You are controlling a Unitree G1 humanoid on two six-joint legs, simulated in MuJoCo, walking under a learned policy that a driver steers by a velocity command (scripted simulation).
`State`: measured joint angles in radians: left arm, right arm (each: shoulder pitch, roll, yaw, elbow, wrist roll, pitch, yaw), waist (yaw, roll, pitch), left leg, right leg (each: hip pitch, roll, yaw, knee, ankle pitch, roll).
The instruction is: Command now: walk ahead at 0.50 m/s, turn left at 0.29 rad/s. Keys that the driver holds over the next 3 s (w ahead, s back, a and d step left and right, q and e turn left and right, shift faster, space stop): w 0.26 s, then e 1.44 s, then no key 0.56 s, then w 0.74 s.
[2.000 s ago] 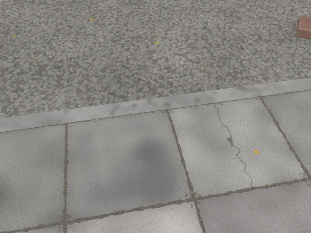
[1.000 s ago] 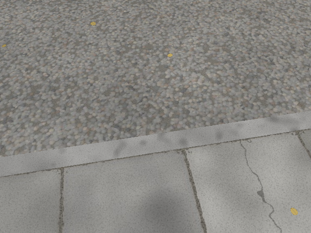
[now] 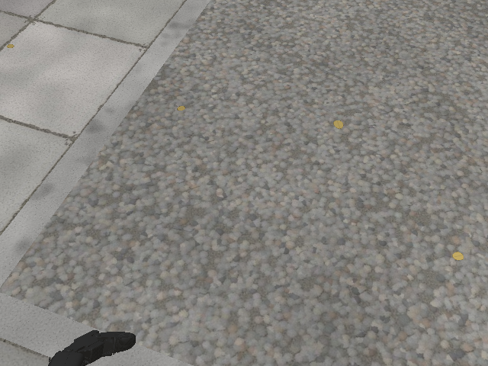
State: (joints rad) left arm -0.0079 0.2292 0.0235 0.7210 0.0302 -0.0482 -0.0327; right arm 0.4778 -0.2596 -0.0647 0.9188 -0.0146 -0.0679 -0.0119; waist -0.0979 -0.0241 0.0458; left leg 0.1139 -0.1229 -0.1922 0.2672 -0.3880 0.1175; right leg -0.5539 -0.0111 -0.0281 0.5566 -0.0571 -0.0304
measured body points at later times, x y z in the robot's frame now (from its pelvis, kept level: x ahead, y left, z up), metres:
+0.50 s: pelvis +0.24 -0.01 +0.01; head +0.28 -0.01 +0.46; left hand +0.20 +0.24 -0.13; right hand +0.43 -0.23 -0.10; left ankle +0.37 +0.09 -0.71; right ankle +0.16 -0.11 -0.73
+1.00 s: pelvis +0.26 -0.02 +0.00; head +0.27 -0.04 +0.45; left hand +0.47 +0.19 -0.10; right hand +0.27 -0.31 -0.13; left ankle +0.36 +0.08 -0.72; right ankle +0.23 -0.10 -0.73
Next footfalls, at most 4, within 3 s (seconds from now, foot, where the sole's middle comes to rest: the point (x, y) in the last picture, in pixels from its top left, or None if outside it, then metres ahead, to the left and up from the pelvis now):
0.04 right None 0.19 -0.11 -0.77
0.52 left None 0.40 0.08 -0.76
0.98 right None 0.26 -0.12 -0.77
1.46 left None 0.35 0.05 -0.77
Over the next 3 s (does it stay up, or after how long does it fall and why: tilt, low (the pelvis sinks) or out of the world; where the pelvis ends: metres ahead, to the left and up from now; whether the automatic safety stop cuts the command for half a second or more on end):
stays up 0.41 -0.16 0.00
